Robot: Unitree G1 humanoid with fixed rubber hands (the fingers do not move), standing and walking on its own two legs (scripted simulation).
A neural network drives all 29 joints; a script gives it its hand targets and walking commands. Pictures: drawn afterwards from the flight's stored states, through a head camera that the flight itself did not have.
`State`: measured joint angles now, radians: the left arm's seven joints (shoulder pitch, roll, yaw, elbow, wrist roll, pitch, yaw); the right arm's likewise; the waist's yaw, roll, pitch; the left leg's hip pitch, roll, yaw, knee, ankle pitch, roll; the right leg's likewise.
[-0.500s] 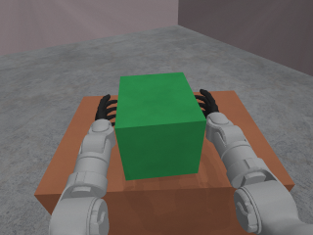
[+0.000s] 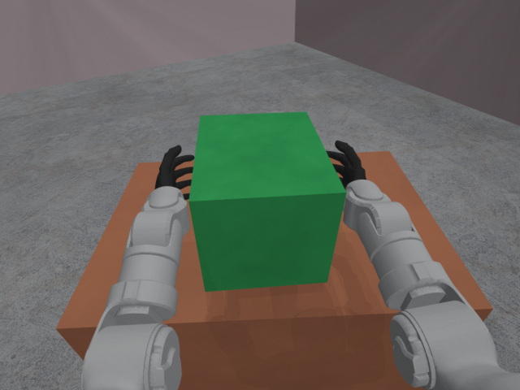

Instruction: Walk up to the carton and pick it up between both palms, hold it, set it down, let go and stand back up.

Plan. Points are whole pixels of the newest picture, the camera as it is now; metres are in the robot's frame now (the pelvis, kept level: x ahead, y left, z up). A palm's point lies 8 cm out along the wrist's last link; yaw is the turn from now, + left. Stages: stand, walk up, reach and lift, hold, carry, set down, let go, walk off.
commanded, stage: reach and lift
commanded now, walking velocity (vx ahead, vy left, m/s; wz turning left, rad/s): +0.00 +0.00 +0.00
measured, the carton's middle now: (260, 194) +0.43 +0.03 +0.14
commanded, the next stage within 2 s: hold in 0.06 s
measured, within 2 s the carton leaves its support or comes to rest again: neither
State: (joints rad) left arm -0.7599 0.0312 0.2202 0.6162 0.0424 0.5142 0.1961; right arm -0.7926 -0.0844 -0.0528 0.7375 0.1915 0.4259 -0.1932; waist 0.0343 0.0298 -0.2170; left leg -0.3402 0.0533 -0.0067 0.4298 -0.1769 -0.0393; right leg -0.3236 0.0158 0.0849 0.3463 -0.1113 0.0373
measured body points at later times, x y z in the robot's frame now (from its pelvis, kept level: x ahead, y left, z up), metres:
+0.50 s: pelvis -0.01 +0.00 +0.00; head -0.07 -0.01 +0.45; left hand +0.38 +0.17 +0.20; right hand +0.39 -0.12 +0.19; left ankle +0.02 +0.14 -0.74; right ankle +0.04 -0.14 -0.74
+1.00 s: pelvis -0.01 +0.00 +0.00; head -0.07 -0.01 +0.45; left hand +0.38 +0.17 +0.20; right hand +0.39 -0.12 +0.19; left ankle +0.02 +0.14 -0.74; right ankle +0.04 -0.14 -0.74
